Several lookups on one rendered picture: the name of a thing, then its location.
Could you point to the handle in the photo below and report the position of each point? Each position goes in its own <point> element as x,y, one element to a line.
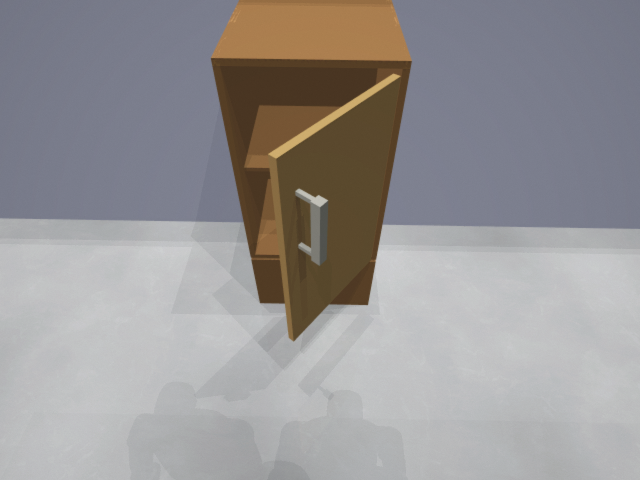
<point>319,226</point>

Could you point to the cupboard door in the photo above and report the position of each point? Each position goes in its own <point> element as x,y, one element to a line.
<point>341,158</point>

